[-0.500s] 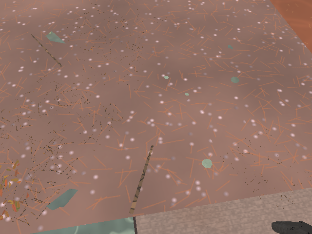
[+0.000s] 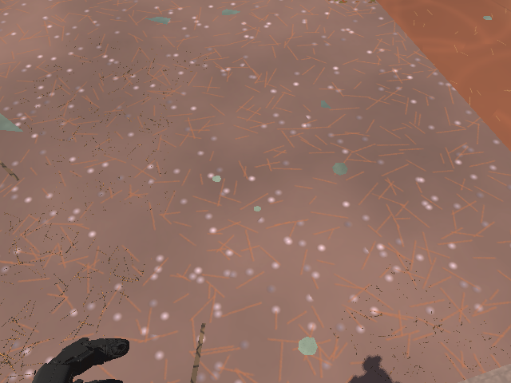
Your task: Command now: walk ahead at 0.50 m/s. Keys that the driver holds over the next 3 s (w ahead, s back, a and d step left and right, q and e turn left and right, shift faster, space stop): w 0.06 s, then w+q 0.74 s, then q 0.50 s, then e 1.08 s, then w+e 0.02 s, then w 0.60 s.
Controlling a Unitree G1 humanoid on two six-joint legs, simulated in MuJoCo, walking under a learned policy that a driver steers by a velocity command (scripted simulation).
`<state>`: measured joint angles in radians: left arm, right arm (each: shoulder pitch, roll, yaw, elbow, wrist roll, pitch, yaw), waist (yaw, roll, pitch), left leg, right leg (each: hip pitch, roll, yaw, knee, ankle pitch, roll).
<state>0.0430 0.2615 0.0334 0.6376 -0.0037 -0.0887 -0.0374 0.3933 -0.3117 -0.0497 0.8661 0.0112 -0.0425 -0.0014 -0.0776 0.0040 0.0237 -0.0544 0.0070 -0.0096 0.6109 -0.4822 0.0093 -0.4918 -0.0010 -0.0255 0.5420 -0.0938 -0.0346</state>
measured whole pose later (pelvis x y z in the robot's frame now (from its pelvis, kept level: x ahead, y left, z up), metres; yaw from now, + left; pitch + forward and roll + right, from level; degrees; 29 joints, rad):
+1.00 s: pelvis +0.55 +0.09 +0.00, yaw +29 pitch +2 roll +0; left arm 0.02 0.27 0.04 0.68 0.03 -0.11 -0.01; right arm 0.36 -0.32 -0.09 0.71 0.01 0.00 -0.03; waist -0.08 0.00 0.02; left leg -0.17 -0.12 -0.23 0.67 -0.50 0.04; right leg -0.48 0.02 0.05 0.47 -0.02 0.00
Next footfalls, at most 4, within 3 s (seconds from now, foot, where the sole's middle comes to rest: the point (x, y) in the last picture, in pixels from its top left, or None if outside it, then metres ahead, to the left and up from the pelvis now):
0.52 left None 0.43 0.16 -0.76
0.98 right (227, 277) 0.75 0.07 -0.76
1.40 left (156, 346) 0.57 0.26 -0.76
1.84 right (235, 301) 0.68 0.05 -0.76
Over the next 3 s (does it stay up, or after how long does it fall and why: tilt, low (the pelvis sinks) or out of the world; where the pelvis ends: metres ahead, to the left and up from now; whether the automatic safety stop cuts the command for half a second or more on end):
stays up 0.77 0.10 0.03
